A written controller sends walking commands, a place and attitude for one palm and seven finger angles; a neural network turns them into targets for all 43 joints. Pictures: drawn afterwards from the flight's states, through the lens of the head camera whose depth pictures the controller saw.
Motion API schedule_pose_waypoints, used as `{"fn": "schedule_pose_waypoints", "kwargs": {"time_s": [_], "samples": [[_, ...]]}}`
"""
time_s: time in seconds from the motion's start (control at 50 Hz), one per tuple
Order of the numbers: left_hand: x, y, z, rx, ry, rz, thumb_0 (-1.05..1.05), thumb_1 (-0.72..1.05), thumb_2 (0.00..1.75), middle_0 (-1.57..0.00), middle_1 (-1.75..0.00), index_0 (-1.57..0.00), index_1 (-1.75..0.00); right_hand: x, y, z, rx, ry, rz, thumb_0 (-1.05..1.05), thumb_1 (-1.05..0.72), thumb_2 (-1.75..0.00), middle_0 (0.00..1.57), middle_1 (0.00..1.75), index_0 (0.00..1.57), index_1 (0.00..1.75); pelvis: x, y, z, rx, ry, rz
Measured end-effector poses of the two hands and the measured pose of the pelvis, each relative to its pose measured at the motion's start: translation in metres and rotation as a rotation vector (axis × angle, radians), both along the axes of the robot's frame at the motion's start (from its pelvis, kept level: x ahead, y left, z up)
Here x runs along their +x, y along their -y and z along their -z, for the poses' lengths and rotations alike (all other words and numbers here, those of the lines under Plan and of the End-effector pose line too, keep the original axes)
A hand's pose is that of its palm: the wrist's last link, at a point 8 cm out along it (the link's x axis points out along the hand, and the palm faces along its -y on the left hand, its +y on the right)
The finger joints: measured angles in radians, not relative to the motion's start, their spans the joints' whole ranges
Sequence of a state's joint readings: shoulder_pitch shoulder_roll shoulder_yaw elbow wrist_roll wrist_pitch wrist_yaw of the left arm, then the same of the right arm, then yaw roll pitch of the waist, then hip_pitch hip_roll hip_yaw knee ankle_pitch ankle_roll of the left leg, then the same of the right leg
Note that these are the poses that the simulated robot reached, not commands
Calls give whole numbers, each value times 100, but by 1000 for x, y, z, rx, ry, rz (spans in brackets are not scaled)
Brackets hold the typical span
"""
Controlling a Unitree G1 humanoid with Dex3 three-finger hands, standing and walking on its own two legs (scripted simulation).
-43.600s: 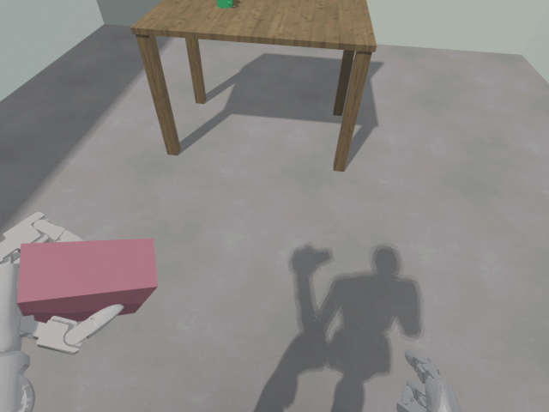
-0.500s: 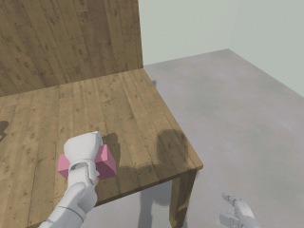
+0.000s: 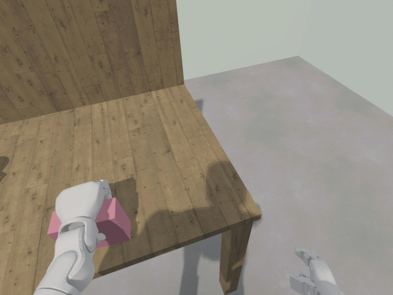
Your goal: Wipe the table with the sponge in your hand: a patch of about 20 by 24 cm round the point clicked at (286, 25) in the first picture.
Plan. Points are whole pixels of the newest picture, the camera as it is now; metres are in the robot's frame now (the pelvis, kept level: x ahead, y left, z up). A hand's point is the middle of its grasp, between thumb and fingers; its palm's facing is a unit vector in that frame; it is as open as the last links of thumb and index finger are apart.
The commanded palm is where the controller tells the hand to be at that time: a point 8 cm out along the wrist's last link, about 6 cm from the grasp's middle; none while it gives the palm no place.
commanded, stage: slide back across to the middle lane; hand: left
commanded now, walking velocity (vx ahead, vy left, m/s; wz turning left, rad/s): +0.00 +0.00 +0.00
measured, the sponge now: (96, 230) +0.25 +0.27 -0.03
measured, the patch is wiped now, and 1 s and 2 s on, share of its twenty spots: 1.00 1.00 1.00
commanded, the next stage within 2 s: wipe forward along the middle lane in 0.14 s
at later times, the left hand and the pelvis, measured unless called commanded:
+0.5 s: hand (89, 212) +0.27 +0.27 +0.02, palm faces -0.06 -0.10 -0.99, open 9.2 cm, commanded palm +0.25 +0.29 +0.06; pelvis -0.02 +0.01 +0.00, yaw +1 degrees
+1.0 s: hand (87, 193) +0.32 +0.30 +0.02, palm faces -0.12 -0.02 -0.99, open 9.4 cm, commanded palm +0.30 +0.31 +0.05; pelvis -0.04 -0.01 -0.02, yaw +2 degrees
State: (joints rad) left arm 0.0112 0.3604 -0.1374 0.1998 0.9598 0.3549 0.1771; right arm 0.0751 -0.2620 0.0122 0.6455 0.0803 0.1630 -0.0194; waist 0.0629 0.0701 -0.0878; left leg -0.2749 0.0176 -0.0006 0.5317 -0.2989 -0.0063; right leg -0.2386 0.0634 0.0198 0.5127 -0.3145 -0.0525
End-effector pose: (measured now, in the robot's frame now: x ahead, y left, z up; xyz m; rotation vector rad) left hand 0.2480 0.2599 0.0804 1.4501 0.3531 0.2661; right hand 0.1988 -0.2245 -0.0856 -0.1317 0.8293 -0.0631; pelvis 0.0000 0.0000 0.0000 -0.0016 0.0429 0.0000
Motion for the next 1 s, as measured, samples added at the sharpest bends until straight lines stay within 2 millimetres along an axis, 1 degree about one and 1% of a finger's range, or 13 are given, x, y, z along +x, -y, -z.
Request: {"fn": "schedule_pose_waypoints", "kwargs": {"time_s": [0.16,0.28,0.42,0.56,0.64,0.72,0.88,1.0], "samples": [[-6,-1,1,2,25,6,0,-48,104,-79,-149,-85,-150,-8,4,3,-5,-13,17,1,-90,-90,20,30,20,30,-1,-2,1,-1,-7,3],[-8,-4,-1,-3,33,-9,0,-48,104,-79,-149,-85,-151,-12,3,1,-14,-15,22,1,-90,-90,20,30,20,30,-5,-4,1,-2,2,-1],[1,-8,3,3,-12,-16,0,-50,104,-81,-147,-87,-149,-14,-3,2,-27,-20,7,1,-90,-90,20,30,20,30,-13,-6,1,-5,1,-13],[12,-14,2,19,-35,1,-1,-53,105,-85,-143,-91,-145,-24,-8,10,-30,-45,-8,1,-90,-90,20,30,20,30,-20,-5,2,-7,-21,-23],[19,-17,2,39,-47,10,-1,-55,105,-87,-141,-93,-143,-35,-5,17,-32,-73,-7,1,-90,-90,21,30,20,30,-24,-3,4,-7,-39,-28],[27,-18,3,55,-61,16,-1,-57,106,-89,-140,-94,-142,-50,1,26,-39,-109,3,1,-90,-90,21,30,20,30,-29,0,7,-9,-57,-34],[41,-24,4,76,-75,18,0,-61,106,-91,-138,-96,-142,-86,24,40,-71,-191,51,1,-90,-90,21,30,20,30,-38,8,12,-10,-87,-37],[55,-33,0,89,-82,9,0,-61,106,-91,-139,-95,-143,-115,43,46,-95,-249,93,1,-90,-90,21,30,20,30,-44,15,15,-12,-107,-37]]}}
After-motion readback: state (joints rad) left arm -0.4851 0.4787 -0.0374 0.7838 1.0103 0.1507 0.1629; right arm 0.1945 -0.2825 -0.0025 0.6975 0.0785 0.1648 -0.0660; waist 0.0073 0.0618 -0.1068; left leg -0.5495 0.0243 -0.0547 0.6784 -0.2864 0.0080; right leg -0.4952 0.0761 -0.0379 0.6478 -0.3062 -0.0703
